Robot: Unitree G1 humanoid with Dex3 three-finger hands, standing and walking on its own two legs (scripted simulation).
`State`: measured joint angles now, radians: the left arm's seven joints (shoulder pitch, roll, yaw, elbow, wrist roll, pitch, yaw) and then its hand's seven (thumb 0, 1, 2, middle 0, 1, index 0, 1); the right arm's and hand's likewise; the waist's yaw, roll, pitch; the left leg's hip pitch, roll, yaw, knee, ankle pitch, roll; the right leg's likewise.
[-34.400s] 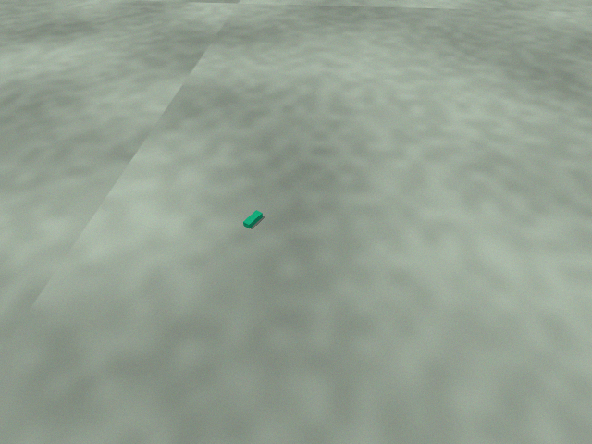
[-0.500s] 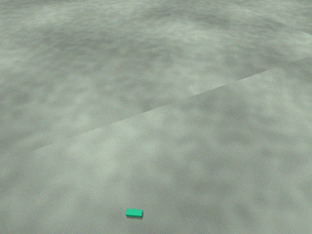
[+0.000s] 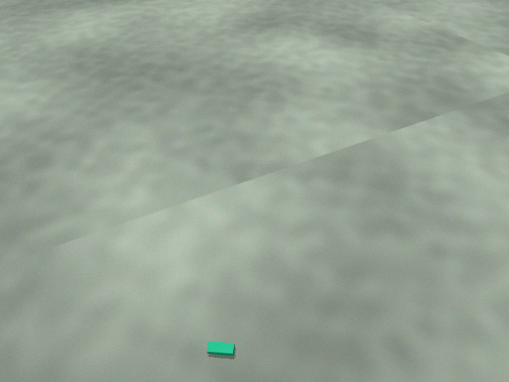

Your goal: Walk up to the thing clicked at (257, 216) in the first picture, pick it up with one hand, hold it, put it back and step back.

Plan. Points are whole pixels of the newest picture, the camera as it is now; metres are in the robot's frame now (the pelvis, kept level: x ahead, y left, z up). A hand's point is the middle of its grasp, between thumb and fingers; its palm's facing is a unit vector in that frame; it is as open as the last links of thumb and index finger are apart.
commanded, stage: stand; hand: left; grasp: from above
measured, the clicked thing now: (220, 348) +0.44 +0.18 -0.77
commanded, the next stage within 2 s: rise first in 0.76 s
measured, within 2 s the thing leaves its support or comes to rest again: neither
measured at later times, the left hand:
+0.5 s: hand out of the picture +0.07 +0.25 -0.16, palm faces -0.03 -0.94 -0.34, open 7.4 cm
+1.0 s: hand out of the picture +0.11 +0.25 -0.16, palm faces +0.05 -0.94 -0.33, open 7.8 cm
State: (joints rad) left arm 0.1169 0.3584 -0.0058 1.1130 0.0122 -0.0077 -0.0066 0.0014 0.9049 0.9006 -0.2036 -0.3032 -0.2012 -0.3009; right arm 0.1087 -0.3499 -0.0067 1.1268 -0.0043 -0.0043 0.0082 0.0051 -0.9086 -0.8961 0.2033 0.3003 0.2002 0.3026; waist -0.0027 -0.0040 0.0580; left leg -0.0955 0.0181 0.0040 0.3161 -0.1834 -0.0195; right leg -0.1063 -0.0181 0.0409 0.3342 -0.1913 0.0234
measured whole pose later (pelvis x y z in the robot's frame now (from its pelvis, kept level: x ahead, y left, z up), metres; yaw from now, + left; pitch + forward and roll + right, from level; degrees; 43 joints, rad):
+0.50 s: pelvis +0.00 +0.00 +0.00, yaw +0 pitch -2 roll +0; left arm 0.12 0.36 0.00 1.11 0.01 -0.01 0.00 0.00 0.90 0.90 -0.20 -0.30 -0.20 -0.30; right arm 0.11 -0.35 0.00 1.12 0.00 0.00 0.01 0.01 -0.91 -0.90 0.20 0.30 0.20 0.30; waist 0.00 -0.01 0.06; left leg -0.09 0.02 0.00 0.32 -0.19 -0.02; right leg -0.09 -0.01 0.03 0.33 -0.20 0.02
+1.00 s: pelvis -0.02 +0.00 -0.01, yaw +2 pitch +2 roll +0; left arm 0.02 0.33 0.08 1.06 0.02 -0.03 0.00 0.00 0.77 0.90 -0.22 -0.42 -0.20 -0.43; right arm 0.19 -0.32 0.00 0.90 0.04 -0.04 -0.02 0.01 -0.90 -0.89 0.20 0.30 0.20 0.30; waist -0.01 0.00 0.07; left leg -0.28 0.02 -0.03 0.47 -0.22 -0.02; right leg -0.26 -0.02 0.01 0.46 -0.23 0.02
